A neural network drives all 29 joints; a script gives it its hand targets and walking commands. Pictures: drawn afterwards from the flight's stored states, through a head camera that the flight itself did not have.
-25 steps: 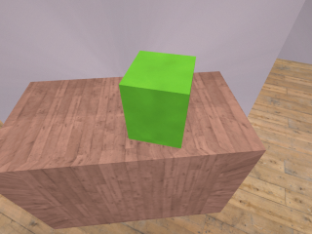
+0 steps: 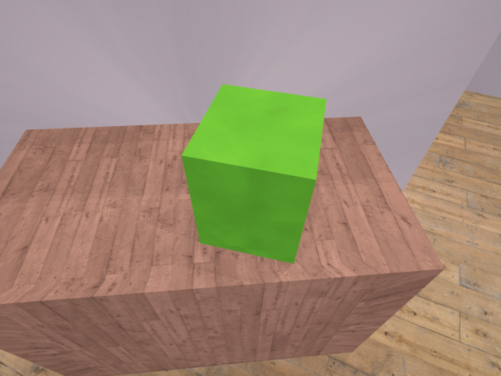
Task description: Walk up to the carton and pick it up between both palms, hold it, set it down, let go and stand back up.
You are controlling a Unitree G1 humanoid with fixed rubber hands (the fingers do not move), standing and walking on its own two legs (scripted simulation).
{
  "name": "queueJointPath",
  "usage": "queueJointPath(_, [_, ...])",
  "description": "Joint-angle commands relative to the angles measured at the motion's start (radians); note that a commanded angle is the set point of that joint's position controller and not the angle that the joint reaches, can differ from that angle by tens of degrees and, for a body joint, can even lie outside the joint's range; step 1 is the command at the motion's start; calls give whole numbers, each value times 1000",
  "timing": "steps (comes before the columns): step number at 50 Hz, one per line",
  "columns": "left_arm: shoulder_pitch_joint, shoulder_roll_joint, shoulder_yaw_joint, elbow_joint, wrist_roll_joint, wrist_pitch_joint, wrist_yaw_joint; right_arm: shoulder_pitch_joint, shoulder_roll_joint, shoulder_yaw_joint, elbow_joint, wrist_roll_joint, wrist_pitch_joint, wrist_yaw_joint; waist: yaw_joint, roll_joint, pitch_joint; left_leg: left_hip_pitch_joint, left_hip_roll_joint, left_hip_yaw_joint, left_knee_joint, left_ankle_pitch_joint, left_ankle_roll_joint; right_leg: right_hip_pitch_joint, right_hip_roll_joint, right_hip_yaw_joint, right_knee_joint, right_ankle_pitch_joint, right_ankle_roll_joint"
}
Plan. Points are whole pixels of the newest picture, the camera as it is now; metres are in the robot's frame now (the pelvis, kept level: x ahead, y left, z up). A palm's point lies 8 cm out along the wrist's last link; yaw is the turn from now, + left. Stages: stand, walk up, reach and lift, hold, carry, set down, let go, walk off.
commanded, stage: walk up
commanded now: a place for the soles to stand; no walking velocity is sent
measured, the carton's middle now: (258, 175) +0.48 +0.00 +0.04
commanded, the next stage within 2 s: none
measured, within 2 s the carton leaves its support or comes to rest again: neither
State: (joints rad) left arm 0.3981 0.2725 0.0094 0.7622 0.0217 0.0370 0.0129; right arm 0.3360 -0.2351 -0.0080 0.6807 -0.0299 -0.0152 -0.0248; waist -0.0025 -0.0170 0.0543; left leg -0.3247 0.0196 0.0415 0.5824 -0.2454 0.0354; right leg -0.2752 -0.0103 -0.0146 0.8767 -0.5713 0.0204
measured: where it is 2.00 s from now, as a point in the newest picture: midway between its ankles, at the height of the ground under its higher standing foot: outside the picture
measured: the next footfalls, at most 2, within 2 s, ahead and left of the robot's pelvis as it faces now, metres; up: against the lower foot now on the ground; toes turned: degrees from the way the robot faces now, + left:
right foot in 0.14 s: +0.07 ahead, -0.16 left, +0.00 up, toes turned -1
left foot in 1.10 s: +0.05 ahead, +0.20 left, +0.00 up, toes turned +8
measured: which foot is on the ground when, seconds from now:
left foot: down 0.00-0.84, up 0.86-1.00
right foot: up 0.00-0.12, down 0.14-1.00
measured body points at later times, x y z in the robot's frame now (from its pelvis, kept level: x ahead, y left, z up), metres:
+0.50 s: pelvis +0.02 -0.03 +0.00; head +0.04 -0.03 +0.45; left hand +0.14 +0.25 -0.10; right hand +0.13 -0.30 -0.11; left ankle +0.04 +0.11 -0.73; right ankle +0.03 -0.16 -0.73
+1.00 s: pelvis +0.00 +0.01 +0.00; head +0.03 +0.01 +0.45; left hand +0.03 +0.30 -0.11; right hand +0.16 -0.26 -0.11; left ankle +0.00 +0.14 -0.68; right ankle +0.02 -0.16 -0.73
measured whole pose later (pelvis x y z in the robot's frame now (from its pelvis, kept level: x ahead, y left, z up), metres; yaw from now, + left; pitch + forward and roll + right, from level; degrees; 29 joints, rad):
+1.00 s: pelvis +0.00 +0.01 +0.00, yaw +8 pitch -2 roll +0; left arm 0.34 0.29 0.04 0.70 0.06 -0.01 0.06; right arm 0.26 -0.34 -0.06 0.63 -0.06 0.08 0.06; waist 0.01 0.02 0.10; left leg -0.45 0.00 -0.04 0.98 -0.45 -0.02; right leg -0.23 -0.14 -0.10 0.56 -0.29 0.02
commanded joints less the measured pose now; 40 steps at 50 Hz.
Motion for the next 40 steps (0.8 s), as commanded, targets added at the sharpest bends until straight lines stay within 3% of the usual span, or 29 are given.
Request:
queueJointPath(1, [64,59,20,-73,-3,-15,0,30,-178,-52,-36,5,7,-11,4,146,-7,67,201,-211,-186,380,150,-57,-44,6,-105,50,16])
queueJointPath(2, [62,52,18,-72,-5,-19,-3,10,-182,-52,-38,8,11,-6,7,171,-24,54,178,-185,-167,381,142,-11,-34,-19,-165,97,19])
queueJointPath(4, [44,64,22,-79,-6,-27,-4,-32,-190,-50,-39,24,16,3,24,163,-52,-2,152,-160,-119,358,116,100,-13,-46,-297,285,13])
queueJointPath(6, [4,109,35,-99,-1,-36,0,-49,-192,-45,-50,41,17,14,32,121,-61,-98,134,-153,-94,242,63,177,-32,-3,-361,452,-17])
queueJointPath(7, [-31,143,43,-114,3,-40,2,-31,-172,-36,-62,48,17,21,20,66,-67,-124,110,-139,-84,129,33,170,-102,83,-380,446,-46])
queueJointPath(8, [-77,189,52,-127,-5,-42,4,-5,-145,-31,-65,48,22,25,-4,9,-59,-59,55,-100,-48,3,2,56,-190,185,-450,357,-90])
queueJointPath(9, [-118,216,58,-129,-25,-40,2,-1,-135,-37,-55,37,33,23,-17,-36,-25,63,12,-67,6,-63,-16,-101,-233,214,-508,267,-132])
queueJointPath(10, [-160,205,53,-133,-30,-40,-1,-2,-139,-38,-50,27,35,24,-31,-55,13,90,7,-71,9,-34,-20,-149,-229,208,-531,241,-131])
queueJointPath(13, [-156,175,39,-139,-31,-43,-7,2,-172,-45,-43,19,16,29,-22,-70,-14,84,33,-109,-42,98,-15,-74,-169,138,-485,363,-91])
queueJointPath(17, [-151,163,35,-146,-28,-45,-13,-13,-181,-45,-48,22,3,29,-6,-54,-98,90,51,-129,-55,187,-6,32,-147,89,-428,455,-82])
queueJointPath(29, [-166,165,31,-168,-23,-36,-14,-41,-205,-48,-68,32,6,37,3,34,-68,19,66,-177,-109,160,14,52,-118,31,-397,351,-59])
queueJointPath(40, [-144,169,35,-163,-21,-43,-16,-51,-201,-53,-83,29,8,42,-3,23,-64,10,49,-205,-108,89,17,29,-124,19,-424,259,-59])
